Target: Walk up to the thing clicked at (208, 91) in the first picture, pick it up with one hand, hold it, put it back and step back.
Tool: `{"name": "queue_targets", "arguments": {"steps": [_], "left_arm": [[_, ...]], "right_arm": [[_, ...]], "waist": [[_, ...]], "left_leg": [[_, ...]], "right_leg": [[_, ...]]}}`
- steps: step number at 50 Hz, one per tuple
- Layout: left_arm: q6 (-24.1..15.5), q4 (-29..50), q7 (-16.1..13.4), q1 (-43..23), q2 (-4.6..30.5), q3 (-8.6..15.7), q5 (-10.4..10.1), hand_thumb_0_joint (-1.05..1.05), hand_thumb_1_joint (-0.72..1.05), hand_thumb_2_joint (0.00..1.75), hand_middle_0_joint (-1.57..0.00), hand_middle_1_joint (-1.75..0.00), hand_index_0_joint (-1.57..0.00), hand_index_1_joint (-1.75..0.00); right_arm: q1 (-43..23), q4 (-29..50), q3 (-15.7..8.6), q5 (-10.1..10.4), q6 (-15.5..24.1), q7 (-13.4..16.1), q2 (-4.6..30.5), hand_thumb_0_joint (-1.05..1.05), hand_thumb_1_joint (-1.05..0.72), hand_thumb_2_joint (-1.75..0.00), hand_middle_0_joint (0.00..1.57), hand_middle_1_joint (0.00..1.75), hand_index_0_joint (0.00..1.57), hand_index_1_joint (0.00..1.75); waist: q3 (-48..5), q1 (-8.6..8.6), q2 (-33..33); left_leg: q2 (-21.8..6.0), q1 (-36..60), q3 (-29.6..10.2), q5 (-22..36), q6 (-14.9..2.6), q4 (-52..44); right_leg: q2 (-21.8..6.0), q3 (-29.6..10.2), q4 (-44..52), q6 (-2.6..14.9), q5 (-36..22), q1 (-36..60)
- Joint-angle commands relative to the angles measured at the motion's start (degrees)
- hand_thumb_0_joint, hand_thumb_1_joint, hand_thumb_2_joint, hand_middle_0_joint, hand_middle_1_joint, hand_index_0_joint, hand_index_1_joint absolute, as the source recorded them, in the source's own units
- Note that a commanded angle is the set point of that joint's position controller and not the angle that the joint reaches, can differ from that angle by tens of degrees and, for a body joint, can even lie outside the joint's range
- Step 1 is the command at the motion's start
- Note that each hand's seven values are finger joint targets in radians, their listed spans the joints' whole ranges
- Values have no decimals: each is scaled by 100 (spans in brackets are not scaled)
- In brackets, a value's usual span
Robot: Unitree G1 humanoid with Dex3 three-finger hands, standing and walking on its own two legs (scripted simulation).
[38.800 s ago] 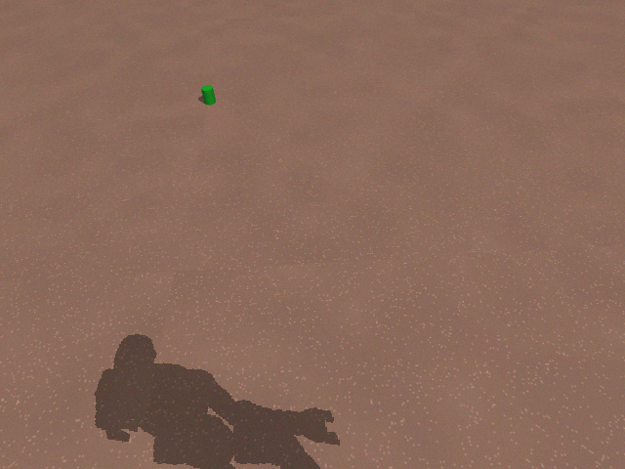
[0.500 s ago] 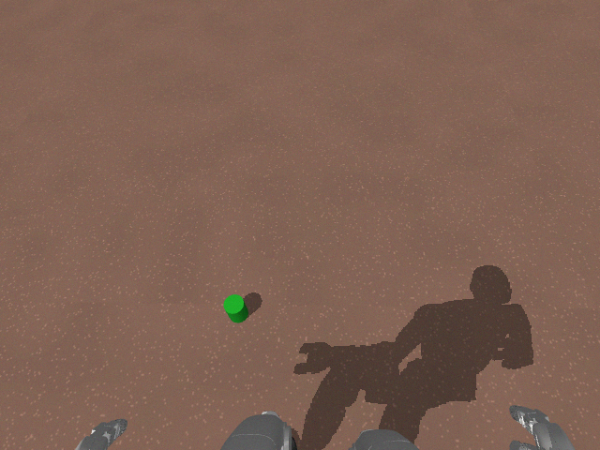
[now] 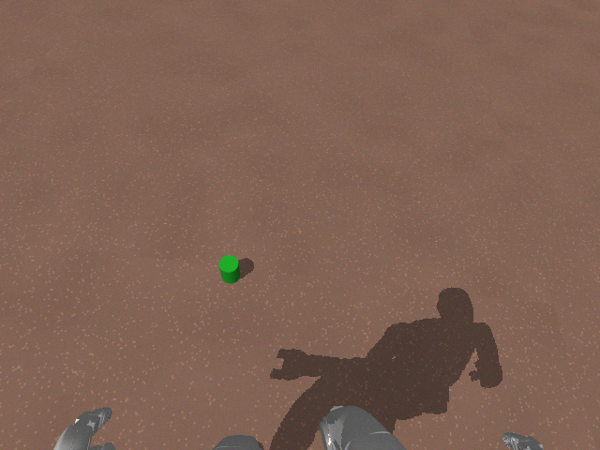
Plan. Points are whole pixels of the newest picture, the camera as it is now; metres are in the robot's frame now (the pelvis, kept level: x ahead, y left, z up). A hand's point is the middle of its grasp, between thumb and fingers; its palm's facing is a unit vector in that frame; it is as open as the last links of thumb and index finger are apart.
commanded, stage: step back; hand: left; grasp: from above
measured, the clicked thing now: (229, 269) +0.70 +0.22 -0.73
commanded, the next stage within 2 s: none
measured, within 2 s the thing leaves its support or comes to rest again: neither
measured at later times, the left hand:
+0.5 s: hand out of the picture -0.07 +0.22 -0.13, palm faces -0.01 -0.90 -0.43, open 7.4 cm
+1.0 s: hand out of the picture -0.29 +0.19 -0.17, palm faces -0.01 -0.92 -0.40, open 7.4 cm
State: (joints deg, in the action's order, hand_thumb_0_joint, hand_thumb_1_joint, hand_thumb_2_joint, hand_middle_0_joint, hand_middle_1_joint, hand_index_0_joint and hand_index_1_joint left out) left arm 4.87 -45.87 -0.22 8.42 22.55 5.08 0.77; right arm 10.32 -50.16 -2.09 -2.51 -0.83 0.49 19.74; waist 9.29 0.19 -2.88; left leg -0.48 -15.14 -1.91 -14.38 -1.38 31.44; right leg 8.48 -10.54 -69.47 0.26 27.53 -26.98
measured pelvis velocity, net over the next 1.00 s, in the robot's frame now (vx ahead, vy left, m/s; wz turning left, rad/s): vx -0.35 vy -0.08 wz -0.01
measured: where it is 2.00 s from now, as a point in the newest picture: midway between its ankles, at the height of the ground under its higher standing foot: outside the picture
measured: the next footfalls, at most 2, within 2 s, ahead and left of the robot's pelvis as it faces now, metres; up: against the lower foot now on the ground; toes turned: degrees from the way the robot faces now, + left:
right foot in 0.24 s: -0.08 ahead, -0.16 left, +0.00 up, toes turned -1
left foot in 0.60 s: -0.21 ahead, +0.07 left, +0.00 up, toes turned +1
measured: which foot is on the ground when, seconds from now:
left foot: down 0.00-0.26, up 0.28-0.58, down 0.60-0.98, up 1.00-1.00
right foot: up 0.00-0.22, down 0.24-0.64, up 0.66-0.94, down 0.96-1.00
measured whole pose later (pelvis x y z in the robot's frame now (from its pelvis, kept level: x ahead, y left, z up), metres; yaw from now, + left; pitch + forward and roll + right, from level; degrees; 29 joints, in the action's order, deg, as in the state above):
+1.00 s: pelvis -0.35 -0.08 -0.02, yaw +0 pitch -4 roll -3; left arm 1.5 -51.9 -0.3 11.3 20.3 3.7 1.9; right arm 3.7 -46.9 -3.2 -1.9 -2.6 0.5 24.2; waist 10.1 0.8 4.7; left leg -5.1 -25.9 -4.1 -17.6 -0.7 43.1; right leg 3.7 -0.9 -36.2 -0.4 21.8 -11.2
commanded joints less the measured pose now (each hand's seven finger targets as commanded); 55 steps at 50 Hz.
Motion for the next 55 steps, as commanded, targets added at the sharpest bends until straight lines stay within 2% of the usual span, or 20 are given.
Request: {"name": "queue_targets", "arguments": {"steps": [1,5,11,13,14,15,18,28,30,31,32,33,37,43,46,47,49,50,53,55], "left_arm": [[-193,388,-97,231,909,302,57,0,90,90,-20,-30,-20,-30],[-255,438,-89,150,885,246,72,0,90,90,-20,-30,-20,-30],[-294,-190,22,1226,953,324,105,0,90,90,-20,-30,-20,-30],[-333,-6,42,1048,1657,505,235,0,90,90,-20,-30,-20,-30],[-306,317,36,365,2221,586,254,0,90,90,-20,-30,-20,-30],[-319,455,7,-157,2119,560,204,0,90,90,-20,-30,-20,-30],[-343,574,-45,-826,1227,366,185,0,90,90,-20,-30,-20,-30],[-223,549,-145,93,1183,306,134,0,90,90,-20,-30,-20,-30],[-139,642,-100,-59,1189,220,68,0,90,90,-20,-30,-20,-30],[-126,709,-76,-15,986,158,51,0,90,90,-20,-30,-20,-30],[-142,735,-81,-212,839,130,12,0,90,90,-20,-30,-20,-30],[-143,815,-161,-659,1097,267,63,0,90,90,-20,-30,-20,-30],[-82,322,-77,-17,1020,247,-49,0,90,90,-20,-30,-20,-30],[-353,251,-74,191,852,114,29,0,90,90,-20,-30,-20,-30],[-533,-145,-108,574,805,139,58,0,90,90,-20,-30,-20,-30],[-583,-272,-137,734,957,178,117,0,90,90,-20,-30,-20,-30],[-622,-187,-120,489,1754,384,196,0,90,90,-20,-30,-20,-30],[-612,-43,-148,108,2171,430,240,0,90,90,-20,-30,-20,-30],[-680,8,-160,-475,1489,259,177,0,90,90,-20,-30,-20,-30],[-694,-173,-152,-102,1402,284,156,0,90,90,-20,-30,-20,-30]], "right_arm": [[-12,539,-452,107,161,172,1430,0,-90,-90,20,30,20,30],[162,623,-539,102,117,191,1578,0,-90,-90,20,30,20,30],[-547,852,-525,118,-81,100,1768,0,-90,-90,20,30,20,30],[-482,962,-393,183,-111,102,1218,0,-90,-90,20,30,20,30],[-600,954,-471,154,-126,224,1334,0,-90,-90,20,30,20,30],[-466,810,-569,140,-143,241,1600,0,-90,-90,20,30,20,30],[228,361,-430,226,-122,146,1390,0,-90,-90,20,30,20,30],[592,336,-323,83,86,169,1171,0,-90,-90,20,30,20,30],[986,158,-399,81,73,156,1304,0,-90,-90,20,30,20,30],[889,210,-497,9,62,151,1642,0,-90,-90,20,30,20,30],[542,337,-575,-29,32,111,2137,0,-90,-90,20,30,20,30],[322,484,-645,-42,36,107,2532,0,-90,-90,20,30,20,30],[-447,639,-389,-49,100,207,1639,0,-90,-90,20,30,20,30],[-33,587,-417,38,-5,135,1540,0,-90,-90,20,30,20,30],[-83,492,-439,65,-152,53,1682,0,-90,-90,20,30,20,30],[-114,498,-380,103,-188,36,1529,0,-90,-90,20,30,20,30],[-68,656,-231,93,-178,42,1024,0,-90,-90,20,30,20,30],[-514,662,-363,85,-215,120,1324,0,-90,-90,20,30,20,30],[-319,321,-439,180,-157,23,1503,0,-90,-90,20,30,20,30],[-187,255,-353,148,-89,23,1289,0,-90,-90,20,30,20,30]], "waist": [[-1057,-33,1022],[-1411,-270,1225],[-1532,239,1367],[-1010,279,-776],[-689,425,-1488],[-181,220,-1358],[-166,-257,-520],[-1450,225,-878],[-1549,-20,-431],[-1530,31,443],[-1236,36,1588],[-1023,-304,1923],[-749,272,776],[-1232,-30,1518],[-1614,2,1399],[-1652,41,1082],[-1146,8,-702],[-890,346,-970],[-400,-50,-256],[-572,90,-435]], "left_leg": [[-1158,1440,-1047,2858,-954,-580],[-1496,1812,-1085,2958,-1332,-342],[-1144,-187,-789,930,-674,-61],[367,-1911,-271,-1478,41,1550],[581,-1375,-472,-2157,209,2981],[351,-966,-782,-1910,186,3713],[830,-1121,-829,-845,162,3930],[246,-589,137,-976,140,168],[148,265,37,417,-36,-875],[-751,691,-1234,744,-370,-988],[-1827,706,-2519,1360,-997,-1211],[-2522,-423,-3166,1512,-1799,-1413],[-1247,-546,-985,2515,-1049,-781],[-1305,1221,-873,2141,-1145,-170],[-1032,915,-594,1657,-846,503],[-834,429,-495,1191,-658,897],[290,-1930,-265,-1684,-5,1839],[90,-1103,-873,-1980,130,2658],[333,-922,-837,-1065,114,3126],[372,-1078,-702,-953,194,2819]], "right_leg": [[-130,-70,111,-217,-78,-495],[-531,265,1529,-331,287,-112],[-710,980,4306,135,-1198,2082],[-2183,-1533,5080,709,-433,1889],[-3222,-2377,5628,1627,-33,149],[-3303,-2520,5977,1660,657,-907],[-1825,-154,5182,776,-670,-90],[-2232,-14,3653,996,-3826,2606],[-1984,156,3340,587,-3003,1843],[-1529,429,2793,292,-1873,872],[-595,1220,1848,50,233,-219],[-646,466,602,-40,1116,155],[-206,-28,-673,64,95,134],[-882,616,2595,-132,149,266],[-633,1206,4913,-45,-974,1383],[-770,828,5263,10,-1449,1910],[-2356,-1673,5013,641,-901,2095],[-3257,-2412,5335,1513,-428,392],[-2307,-661,4871,1100,-1250,389],[-2006,-350,4683,923,-940,837]]}}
